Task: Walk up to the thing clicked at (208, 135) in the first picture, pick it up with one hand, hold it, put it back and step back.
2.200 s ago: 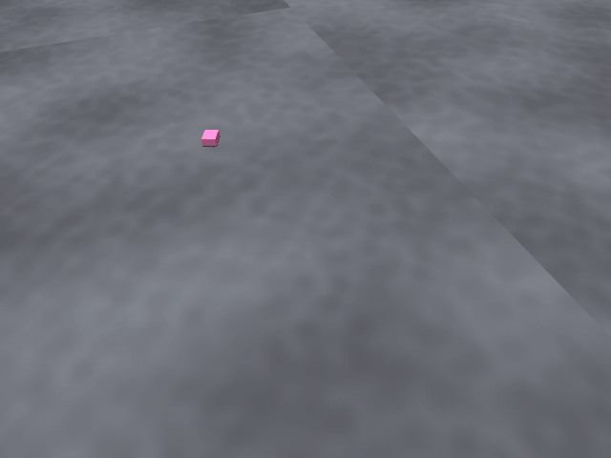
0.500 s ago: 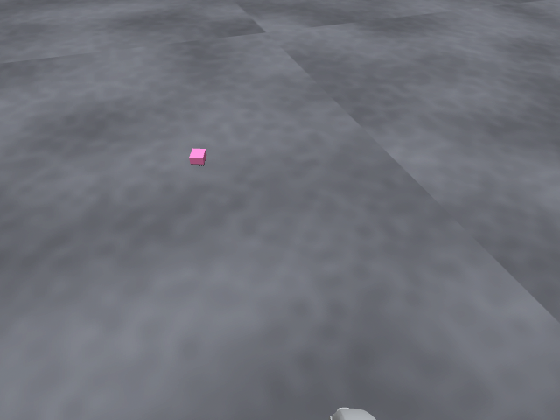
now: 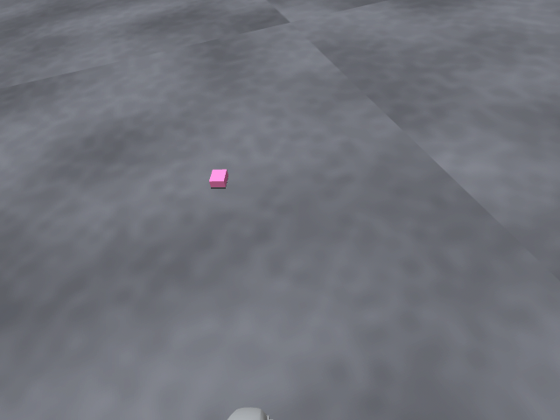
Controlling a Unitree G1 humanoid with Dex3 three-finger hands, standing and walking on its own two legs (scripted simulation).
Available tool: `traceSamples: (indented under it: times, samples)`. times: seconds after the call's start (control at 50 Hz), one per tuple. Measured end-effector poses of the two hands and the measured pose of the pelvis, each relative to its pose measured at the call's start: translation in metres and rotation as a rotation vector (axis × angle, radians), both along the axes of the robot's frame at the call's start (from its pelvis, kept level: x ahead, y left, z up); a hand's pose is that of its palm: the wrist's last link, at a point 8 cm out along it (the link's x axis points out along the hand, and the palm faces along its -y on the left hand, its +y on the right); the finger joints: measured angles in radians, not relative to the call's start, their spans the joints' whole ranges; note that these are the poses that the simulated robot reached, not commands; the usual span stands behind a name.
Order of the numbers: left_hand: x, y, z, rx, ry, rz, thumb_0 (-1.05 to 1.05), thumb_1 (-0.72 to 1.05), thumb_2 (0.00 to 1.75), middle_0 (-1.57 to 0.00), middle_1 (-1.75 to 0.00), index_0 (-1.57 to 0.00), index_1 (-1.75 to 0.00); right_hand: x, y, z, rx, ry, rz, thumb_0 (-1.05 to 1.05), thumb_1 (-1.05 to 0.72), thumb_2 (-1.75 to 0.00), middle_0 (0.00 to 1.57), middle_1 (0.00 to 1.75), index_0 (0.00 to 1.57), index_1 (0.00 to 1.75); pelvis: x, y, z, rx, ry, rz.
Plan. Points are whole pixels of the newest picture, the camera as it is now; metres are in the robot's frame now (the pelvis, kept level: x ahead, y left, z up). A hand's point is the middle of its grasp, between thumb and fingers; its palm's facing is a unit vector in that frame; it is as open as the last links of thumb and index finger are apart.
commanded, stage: walk up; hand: left
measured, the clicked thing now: (218, 178) +1.37 +0.47 -0.75
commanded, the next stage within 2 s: none
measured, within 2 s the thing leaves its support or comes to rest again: neither
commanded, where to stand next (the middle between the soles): +1.01 +0.28 m, yaw -3 degrees
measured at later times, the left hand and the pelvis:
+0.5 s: hand (113, 315) +0.34 +0.39 -0.14, palm faces -0.05 -0.93 -0.36, open 7.4 cm; pelvis +0.26 +0.11 +0.00, yaw +0 degrees
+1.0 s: hand (128, 236) +0.51 +0.40 -0.11, palm faces +0.00 -0.90 -0.44, open 7.4 cm; pelvis +0.47 +0.13 +0.00, yaw +0 degrees
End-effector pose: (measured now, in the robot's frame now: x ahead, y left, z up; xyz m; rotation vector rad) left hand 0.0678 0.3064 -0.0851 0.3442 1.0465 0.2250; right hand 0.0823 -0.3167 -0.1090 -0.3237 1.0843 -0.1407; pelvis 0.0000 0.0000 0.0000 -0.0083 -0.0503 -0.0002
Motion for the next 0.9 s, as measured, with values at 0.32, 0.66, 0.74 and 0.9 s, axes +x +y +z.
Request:
traceSamples:
  times: [0.32,0.66,0.74,0.9]
  samples:
    - [0.123,0.12,-0.045,0.017,0.191,0.044,0.01,0.91,0.9,-0.2,-0.3,-0.2,-0.3,0.203,0.089,0.019,-0.064,-0.075,0.026,0.01,-0.9,-0.89,0.2,0.3,0.2,0.3,0.174,0.089,-0.018,-0.025,0.019,0.008]
    - [0.375,0.115,-0.008,0.01,0.04,-0.109,0.01,0.91,0.9,-0.2,-0.3,-0.2,-0.3,0.249,0.117,-0.011,0.01,0.129,-0.122,0.01,-0.9,-0.89,0.21,0.3,0.2,0.3,0.334,0.112,-0.007,0.043,0.014,-0.02]
    - [0.421,0.106,-0.008,0.041,-0.008,-0.109,0.01,0.91,0.9,-0.2,-0.3,-0.2,-0.3,0.293,0.111,-0.033,0.024,0.138,-0.118,0.01,-0.9,-0.89,0.21,0.3,0.2,0.3,0.372,0.105,-0.019,0.003,0.006,-0.022]
    - [0.437,0.115,0.012,0.054,-0.005,-0.021,0.01,0.9,0.9,-0.2,-0.3,-0.2,-0.3,0.411,0.117,-0.013,0.039,0.044,-0.025,0.01,-0.9,-0.89,0.21,0.3,0.2,0.3,0.432,0.109,0.0,0.02,-0.012,-0.018]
